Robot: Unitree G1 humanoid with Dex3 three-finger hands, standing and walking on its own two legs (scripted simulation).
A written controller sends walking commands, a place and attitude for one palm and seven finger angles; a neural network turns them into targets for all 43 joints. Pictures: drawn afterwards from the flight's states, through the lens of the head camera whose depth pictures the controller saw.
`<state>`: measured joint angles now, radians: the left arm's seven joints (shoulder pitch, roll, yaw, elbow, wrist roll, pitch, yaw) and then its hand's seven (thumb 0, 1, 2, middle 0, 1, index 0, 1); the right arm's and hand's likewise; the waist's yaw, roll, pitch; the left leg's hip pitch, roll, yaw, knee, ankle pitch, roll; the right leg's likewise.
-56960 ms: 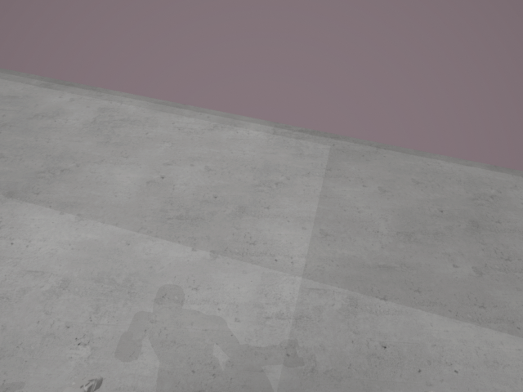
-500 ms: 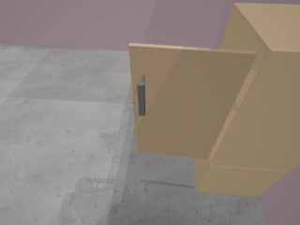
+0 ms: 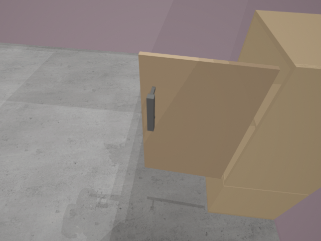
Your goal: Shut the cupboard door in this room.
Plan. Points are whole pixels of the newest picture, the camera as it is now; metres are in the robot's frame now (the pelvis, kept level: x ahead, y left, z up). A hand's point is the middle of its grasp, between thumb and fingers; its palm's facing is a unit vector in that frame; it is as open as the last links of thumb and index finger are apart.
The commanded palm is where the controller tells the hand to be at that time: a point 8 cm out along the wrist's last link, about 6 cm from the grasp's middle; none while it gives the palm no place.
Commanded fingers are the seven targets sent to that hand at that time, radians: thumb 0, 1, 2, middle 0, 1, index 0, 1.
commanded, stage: shuffle to correct the standing spot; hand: left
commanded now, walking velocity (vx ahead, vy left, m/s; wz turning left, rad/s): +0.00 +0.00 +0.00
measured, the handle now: (152, 109) +0.49 +0.06 +0.05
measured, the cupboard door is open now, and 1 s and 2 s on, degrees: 87 87 87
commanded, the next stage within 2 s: come to a stop and stand still in 0.46 s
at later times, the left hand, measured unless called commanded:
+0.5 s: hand out of the picture +0.06 +0.15 -0.18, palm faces -0.08 -0.98 -0.18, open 7.4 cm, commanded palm none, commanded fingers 0.00 0.90 0.90 -0.20 -0.30 -0.20 -0.30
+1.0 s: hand out of the picture +0.09 +0.09 -0.19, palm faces -0.04 -0.98 -0.18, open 7.3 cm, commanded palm none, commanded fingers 0.00 0.90 0.90 -0.20 -0.30 -0.20 -0.30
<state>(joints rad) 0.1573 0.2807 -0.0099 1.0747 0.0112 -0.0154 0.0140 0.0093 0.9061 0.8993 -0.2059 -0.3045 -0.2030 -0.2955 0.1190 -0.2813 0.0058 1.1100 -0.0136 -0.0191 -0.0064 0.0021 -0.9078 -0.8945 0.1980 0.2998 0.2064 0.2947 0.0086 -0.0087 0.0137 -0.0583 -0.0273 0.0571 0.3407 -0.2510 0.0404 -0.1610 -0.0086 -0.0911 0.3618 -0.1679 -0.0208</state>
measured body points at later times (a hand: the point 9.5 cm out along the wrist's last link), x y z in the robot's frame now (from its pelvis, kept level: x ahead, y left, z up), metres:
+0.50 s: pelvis +0.01 -0.04 -0.01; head +0.04 -0.04 +0.44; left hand +0.07 +0.20 -0.17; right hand -0.03 -0.28 -0.16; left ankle -0.04 +0.09 -0.75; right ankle +0.04 -0.19 -0.72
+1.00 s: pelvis +0.04 -0.08 -0.01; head +0.05 -0.07 +0.44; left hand +0.10 +0.15 -0.17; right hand +0.05 -0.32 -0.16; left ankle +0.03 +0.00 -0.75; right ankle +0.05 -0.22 -0.75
